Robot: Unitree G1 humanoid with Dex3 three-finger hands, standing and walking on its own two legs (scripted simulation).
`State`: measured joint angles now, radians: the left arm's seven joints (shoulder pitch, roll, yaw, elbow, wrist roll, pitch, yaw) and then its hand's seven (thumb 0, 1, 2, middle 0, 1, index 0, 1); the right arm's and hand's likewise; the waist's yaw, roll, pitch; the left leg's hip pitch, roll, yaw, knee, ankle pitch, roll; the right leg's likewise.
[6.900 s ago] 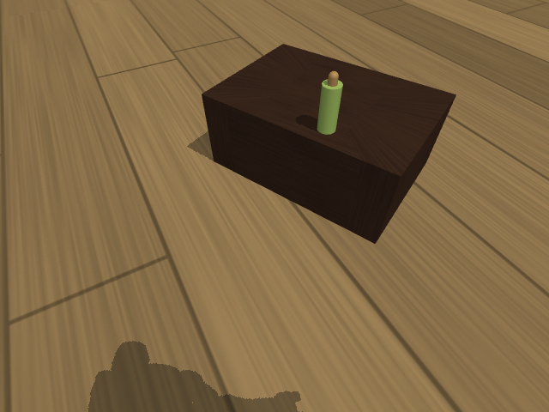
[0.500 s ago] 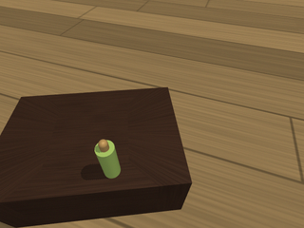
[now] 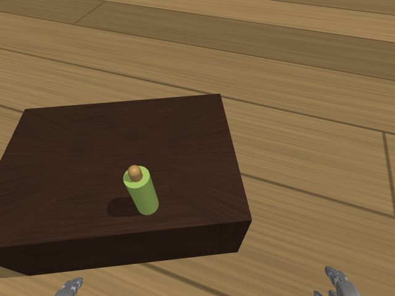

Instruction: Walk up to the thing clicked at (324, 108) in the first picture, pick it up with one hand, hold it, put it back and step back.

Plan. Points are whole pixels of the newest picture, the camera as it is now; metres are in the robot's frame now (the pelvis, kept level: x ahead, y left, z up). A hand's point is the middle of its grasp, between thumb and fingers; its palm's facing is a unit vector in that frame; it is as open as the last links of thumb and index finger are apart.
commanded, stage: go down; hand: left
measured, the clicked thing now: (141, 188) +0.47 +0.19 -0.23
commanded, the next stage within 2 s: none
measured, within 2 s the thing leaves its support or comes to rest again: neither
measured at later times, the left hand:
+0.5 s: hand (84, 289) +0.17 +0.26 -0.14, palm faces +0.04 -0.94 -0.34, open 17.0 cm
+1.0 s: hand (80, 281) +0.19 +0.27 -0.13, palm faces +0.07 -0.94 -0.32, open 17.3 cm
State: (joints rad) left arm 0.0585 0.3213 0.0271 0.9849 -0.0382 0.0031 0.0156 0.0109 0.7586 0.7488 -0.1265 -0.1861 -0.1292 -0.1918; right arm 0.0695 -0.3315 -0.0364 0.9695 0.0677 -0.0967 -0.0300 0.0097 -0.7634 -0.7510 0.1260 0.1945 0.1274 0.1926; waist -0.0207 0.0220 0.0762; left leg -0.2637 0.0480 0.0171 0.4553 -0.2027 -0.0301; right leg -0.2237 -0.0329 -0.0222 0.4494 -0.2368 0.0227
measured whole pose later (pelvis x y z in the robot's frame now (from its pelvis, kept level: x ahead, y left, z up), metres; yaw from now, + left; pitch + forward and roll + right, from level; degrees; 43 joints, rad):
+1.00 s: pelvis +0.04 +0.01 -0.04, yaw +1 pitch +11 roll -1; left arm 0.28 0.36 0.18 0.29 0.01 0.42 -0.11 0.00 -0.52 0.05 -0.08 -0.04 -0.07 -0.05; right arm 0.31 -0.25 -0.11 0.43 0.03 -0.09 -0.05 -0.01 0.52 -0.04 0.05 0.05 0.05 0.05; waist -0.02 0.02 -0.11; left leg -0.60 0.04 -0.01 0.85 -0.43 -0.02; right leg -0.54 -0.05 -0.03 0.82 -0.47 0.04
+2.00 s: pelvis +0.02 +0.01 -0.06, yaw +2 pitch +11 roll -1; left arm 0.16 0.46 0.30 0.19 -0.08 0.41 -0.18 -0.01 -0.54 0.11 -0.07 -0.04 -0.05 -0.06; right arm 0.42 -0.24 -0.05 0.26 0.04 -0.14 -0.15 -0.01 0.52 -0.05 0.05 0.05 0.05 0.05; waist -0.03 0.01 -0.14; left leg -0.70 0.03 -0.03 0.97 -0.46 -0.02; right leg -0.62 -0.05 -0.05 0.94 -0.50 0.04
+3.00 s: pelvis +0.01 +0.02 -0.05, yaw +0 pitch +14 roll -2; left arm -0.48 0.74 0.53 1.03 -0.12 -0.10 -0.50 -0.01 -0.60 0.06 -0.06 -0.04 -0.06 -0.05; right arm 0.34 -0.26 0.02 0.34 0.01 -0.17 -0.07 -0.01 0.52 -0.05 0.05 0.05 0.05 0.05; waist -0.09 -0.02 -0.12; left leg -0.76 0.06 -0.01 0.93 -0.42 -0.01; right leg -0.69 -0.03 -0.02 0.87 -0.43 0.04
